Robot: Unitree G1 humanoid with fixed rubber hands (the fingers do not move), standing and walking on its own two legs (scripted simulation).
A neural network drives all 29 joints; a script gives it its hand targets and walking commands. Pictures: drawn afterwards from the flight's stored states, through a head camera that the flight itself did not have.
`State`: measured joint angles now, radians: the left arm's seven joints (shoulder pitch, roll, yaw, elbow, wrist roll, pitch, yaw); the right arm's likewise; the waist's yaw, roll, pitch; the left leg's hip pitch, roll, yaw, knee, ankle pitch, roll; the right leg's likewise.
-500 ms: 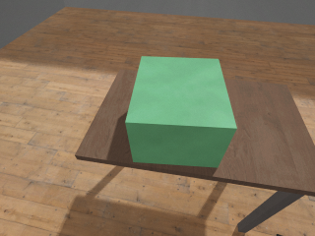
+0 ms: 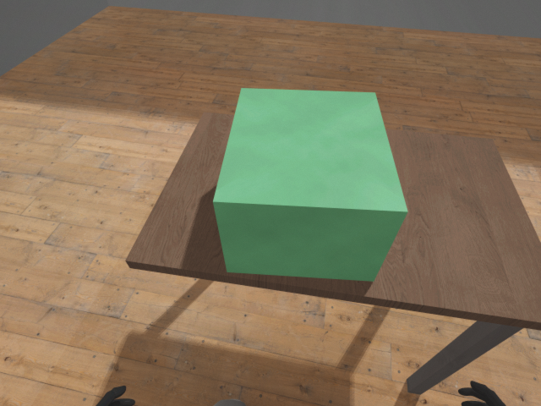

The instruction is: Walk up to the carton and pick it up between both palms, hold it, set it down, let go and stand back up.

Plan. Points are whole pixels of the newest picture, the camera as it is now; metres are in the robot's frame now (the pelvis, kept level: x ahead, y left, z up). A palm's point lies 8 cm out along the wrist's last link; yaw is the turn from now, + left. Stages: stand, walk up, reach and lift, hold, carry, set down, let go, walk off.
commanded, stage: reach and lift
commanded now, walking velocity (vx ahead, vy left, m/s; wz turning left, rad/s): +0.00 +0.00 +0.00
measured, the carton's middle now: (303, 179) +0.52 -0.02 +0.03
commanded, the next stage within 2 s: none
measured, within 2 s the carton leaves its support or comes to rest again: neither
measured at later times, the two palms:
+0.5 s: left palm (115, 345) +0.22 +0.27 -0.04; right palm (496, 388) +0.18 -0.28 -0.04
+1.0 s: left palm (123, 336) +0.23 +0.25 -0.01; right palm (492, 369) +0.19 -0.27 -0.01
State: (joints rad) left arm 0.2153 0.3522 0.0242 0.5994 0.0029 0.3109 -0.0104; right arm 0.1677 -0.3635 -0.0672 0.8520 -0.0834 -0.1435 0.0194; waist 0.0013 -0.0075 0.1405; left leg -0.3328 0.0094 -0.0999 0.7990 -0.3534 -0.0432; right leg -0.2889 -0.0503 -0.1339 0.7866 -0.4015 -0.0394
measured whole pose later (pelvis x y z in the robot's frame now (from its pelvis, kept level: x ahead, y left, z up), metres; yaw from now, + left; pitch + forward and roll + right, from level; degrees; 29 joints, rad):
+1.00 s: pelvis +0.04 +0.02 +0.03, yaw -1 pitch +3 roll -2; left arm 0.29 0.32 -0.05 0.24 -0.10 -0.04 0.05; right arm 0.17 -0.32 -0.07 0.81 0.19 -0.44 0.11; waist 0.00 -0.02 0.02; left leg -0.33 0.03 -0.09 0.55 -0.27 -0.03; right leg -0.24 -0.02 -0.13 0.42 -0.22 0.01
